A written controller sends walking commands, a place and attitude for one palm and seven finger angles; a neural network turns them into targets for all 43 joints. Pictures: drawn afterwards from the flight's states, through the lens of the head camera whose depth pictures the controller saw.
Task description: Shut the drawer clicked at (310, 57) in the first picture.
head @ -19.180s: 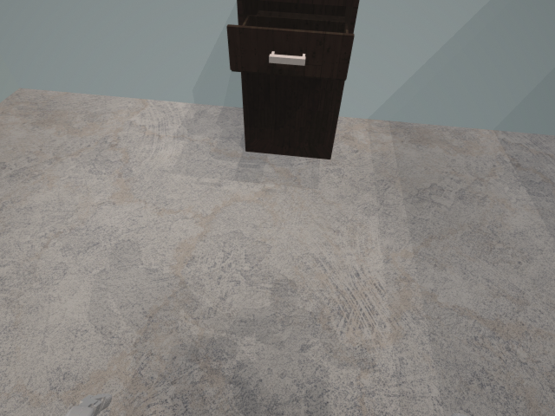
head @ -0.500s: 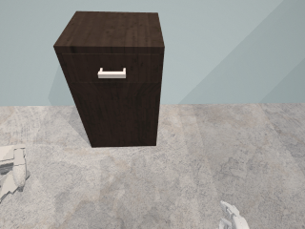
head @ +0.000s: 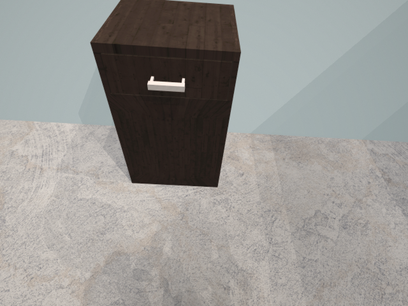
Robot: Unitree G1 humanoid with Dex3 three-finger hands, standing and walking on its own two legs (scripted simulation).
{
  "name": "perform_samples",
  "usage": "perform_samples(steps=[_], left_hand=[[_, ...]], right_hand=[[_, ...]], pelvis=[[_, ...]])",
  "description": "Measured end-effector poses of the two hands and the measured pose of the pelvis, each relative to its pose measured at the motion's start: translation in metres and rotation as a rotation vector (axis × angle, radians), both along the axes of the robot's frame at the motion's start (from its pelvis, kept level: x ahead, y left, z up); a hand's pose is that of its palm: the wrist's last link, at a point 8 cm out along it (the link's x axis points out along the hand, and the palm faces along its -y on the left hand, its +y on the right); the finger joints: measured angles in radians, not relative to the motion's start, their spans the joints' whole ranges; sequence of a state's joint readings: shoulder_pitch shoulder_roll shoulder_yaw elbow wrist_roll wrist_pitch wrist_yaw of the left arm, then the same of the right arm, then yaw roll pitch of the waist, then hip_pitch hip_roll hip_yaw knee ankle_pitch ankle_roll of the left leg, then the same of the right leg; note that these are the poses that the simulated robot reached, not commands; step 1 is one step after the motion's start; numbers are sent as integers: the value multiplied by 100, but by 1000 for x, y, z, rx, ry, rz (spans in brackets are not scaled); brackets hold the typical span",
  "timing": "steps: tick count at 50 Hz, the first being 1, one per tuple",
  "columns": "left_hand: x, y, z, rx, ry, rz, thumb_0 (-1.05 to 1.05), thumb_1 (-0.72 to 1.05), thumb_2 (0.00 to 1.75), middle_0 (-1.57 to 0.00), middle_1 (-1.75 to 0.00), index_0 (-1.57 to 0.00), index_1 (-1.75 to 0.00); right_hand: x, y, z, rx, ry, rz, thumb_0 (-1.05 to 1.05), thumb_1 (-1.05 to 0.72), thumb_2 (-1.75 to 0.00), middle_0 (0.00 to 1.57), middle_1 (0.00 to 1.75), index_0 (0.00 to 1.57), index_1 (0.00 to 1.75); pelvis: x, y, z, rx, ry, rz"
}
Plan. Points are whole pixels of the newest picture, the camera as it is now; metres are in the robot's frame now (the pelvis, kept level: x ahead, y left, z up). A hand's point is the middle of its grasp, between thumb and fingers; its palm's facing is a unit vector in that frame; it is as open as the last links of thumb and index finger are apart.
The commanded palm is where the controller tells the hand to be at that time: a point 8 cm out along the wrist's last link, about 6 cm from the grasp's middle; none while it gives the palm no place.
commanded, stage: let the arm hang, fingers relaxed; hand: left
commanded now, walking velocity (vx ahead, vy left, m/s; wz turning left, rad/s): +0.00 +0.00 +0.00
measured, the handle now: (167, 83) +0.83 +0.17 -0.04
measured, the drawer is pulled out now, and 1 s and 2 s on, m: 0.00 0.00 0.00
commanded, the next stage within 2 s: look to check the result in 0.68 s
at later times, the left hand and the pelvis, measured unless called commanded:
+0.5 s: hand out of the picture +0.00 +0.16 -0.16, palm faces +0.02 -0.99 -0.17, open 7.3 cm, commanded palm none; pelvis +0.01 +0.00 +0.02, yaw -2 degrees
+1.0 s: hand out of the picture +0.01 +0.14 -0.16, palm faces +0.02 -0.99 -0.17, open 7.4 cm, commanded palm none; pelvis +0.02 -0.01 +0.02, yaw -3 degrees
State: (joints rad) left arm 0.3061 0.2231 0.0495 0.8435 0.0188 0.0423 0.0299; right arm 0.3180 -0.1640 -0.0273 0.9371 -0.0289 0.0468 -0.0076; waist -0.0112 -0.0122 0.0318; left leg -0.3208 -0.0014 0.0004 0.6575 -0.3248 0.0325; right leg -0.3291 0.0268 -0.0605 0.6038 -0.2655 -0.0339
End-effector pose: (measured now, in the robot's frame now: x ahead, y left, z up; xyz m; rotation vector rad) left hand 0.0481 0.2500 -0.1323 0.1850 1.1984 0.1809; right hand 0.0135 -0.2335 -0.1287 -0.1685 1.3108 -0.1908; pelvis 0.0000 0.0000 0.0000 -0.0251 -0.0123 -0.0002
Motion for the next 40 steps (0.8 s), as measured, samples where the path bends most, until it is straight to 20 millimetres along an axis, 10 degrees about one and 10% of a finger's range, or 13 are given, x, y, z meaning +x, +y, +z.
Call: perform_samples(steps=[7,17,40], left_hand=[[-37,-6,5,-26,150,23,1,91,90,-60,-77,-60,-75],[-50,-31,6,-60,203,24,1,91,90,-28,-40,-28,-40],[-51,-56,3,-84,235,28,0,91,90,-20,-30,-19,-30]], right_hand=[[-39,22,2,45,120,-30,0,-90,-90,20,30,20,30],[-34,40,-6,102,97,-57,0,-90,-90,20,30,20,30],[-57,35,-5,107,173,-104,0,-91,-90,20,30,20,30]], pelvis=[[2,5,13,18,-2,-20],[4,5,17,25,-21,-32],[12,-7,18,28,-20,-42]])
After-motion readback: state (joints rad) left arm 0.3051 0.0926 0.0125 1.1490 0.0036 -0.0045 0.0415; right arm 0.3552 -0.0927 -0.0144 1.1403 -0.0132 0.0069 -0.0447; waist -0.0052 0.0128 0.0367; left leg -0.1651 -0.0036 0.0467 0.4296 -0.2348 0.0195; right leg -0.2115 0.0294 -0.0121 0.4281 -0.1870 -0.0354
